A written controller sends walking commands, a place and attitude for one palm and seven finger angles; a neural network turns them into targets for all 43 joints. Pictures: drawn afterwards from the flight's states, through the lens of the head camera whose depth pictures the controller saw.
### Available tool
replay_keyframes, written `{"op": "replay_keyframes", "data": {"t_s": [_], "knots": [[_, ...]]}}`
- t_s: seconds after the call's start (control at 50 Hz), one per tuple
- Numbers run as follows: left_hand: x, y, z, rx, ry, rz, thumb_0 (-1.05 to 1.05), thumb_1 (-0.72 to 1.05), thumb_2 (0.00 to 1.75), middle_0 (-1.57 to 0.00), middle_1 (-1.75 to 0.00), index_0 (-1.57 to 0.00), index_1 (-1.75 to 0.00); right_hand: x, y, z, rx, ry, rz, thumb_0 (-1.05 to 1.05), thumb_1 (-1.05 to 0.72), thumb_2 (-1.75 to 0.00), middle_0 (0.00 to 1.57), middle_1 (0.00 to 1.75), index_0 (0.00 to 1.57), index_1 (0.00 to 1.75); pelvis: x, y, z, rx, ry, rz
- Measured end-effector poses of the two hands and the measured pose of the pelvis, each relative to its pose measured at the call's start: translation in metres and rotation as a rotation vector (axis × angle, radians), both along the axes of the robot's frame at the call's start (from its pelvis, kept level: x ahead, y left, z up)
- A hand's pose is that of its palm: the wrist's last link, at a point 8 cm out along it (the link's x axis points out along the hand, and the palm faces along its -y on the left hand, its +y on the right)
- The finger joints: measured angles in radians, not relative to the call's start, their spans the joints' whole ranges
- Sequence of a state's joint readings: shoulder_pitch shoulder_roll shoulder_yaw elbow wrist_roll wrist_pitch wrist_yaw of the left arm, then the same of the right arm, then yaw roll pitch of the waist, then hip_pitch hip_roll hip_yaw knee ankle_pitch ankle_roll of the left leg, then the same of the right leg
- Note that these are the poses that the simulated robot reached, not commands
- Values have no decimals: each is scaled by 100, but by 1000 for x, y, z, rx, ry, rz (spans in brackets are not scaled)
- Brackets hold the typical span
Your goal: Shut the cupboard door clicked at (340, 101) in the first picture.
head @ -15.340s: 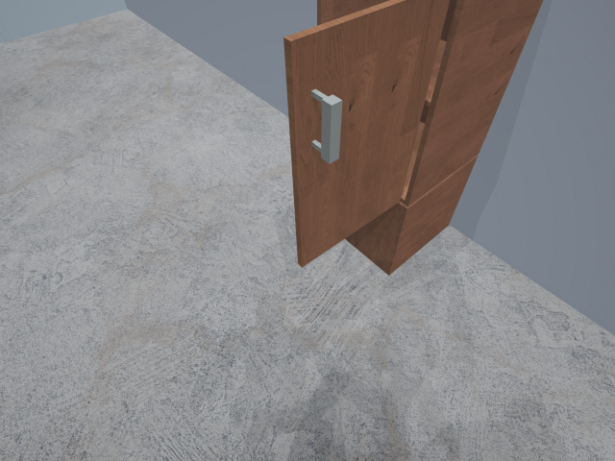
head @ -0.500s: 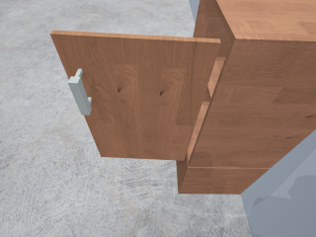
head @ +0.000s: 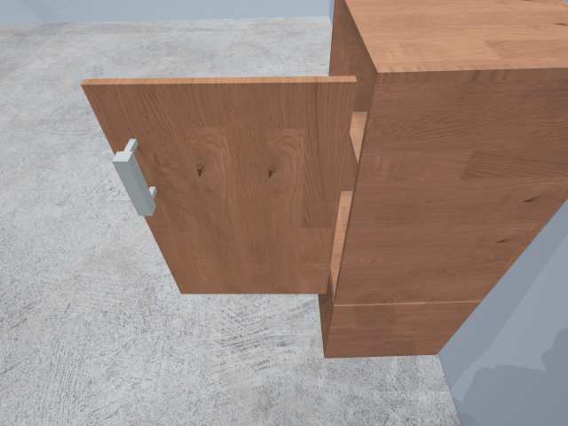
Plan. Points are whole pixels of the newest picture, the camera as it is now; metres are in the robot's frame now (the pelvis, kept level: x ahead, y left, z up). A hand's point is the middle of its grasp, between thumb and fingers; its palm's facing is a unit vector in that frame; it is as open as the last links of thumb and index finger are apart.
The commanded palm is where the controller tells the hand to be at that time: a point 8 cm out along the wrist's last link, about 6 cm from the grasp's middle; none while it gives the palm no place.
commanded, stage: come to a stop and stand still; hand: left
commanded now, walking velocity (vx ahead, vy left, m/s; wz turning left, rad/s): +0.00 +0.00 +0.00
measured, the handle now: (139, 177) +0.47 +0.27 +0.09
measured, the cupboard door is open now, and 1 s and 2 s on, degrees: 88 88 88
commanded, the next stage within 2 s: look again from close up in 0.66 s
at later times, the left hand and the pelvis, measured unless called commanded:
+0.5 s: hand out of the picture +0.00 +0.14 -0.17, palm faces +0.00 -0.99 -0.17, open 7.4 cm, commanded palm none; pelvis +0.01 -0.03 +0.00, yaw +0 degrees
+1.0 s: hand out of the picture +0.02 +0.14 -0.17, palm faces +0.01 -0.98 -0.19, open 7.4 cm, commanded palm none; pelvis +0.02 -0.03 +0.00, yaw +0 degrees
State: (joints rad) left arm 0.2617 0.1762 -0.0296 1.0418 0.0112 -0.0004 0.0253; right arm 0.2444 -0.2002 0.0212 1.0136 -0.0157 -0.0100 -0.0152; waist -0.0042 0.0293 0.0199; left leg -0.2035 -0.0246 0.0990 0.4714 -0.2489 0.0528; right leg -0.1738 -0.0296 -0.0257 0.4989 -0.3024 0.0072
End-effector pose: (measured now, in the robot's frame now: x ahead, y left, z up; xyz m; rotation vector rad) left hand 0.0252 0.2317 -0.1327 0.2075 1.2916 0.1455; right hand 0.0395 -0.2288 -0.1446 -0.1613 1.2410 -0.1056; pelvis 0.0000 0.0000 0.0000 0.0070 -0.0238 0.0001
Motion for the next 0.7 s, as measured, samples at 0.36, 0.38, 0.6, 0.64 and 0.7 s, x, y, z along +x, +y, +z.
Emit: {"op": "replay_keyframes", "data": {"t_s": [0.36, 0.38, 0.6, 0.64, 0.7], "knots": [[-35, -36, -9, -52, 134, 37, 1, 91, 90, -20, -30, -20, -30, -40, -17, 3, -8, 178, -31, 0, -91, -90, 20, 30, 20, 30, 8, -24, 4, 4, 10, -3], [-34, -38, -10, -54, 134, 38, 1, 91, 90, -20, -30, -20, -30, -40, -17, 3, -8, 179, -32, 0, -91, -90, 20, 30, 20, 30, 9, -24, 4, 4, 10, -3], [-18, -47, -12, -65, 107, 39, 1, 91, 90, -20, -30, -20, -30, -24, -19, 4, -12, 157, -35, 0, -92, -90, 20, 30, 20, 30, 16, -30, 4, 2, 12, -4], [-16, -46, -12, -62, 102, 38, 1, 91, 90, -20, -30, -20, -30, -21, -21, 4, -15, 152, -35, 0, -92, -90, 20, 30, 20, 30, 17, -30, 4, 3, 12, -5], [-12, -45, -12, -57, 96, 39, 1, 91, 90, -20, -30, -20, -30, -18, -22, 4, -18, 145, -35, 0, -92, -90, 20, 30, 20, 30, 19, -31, 4, 2, 12, -5]]}}
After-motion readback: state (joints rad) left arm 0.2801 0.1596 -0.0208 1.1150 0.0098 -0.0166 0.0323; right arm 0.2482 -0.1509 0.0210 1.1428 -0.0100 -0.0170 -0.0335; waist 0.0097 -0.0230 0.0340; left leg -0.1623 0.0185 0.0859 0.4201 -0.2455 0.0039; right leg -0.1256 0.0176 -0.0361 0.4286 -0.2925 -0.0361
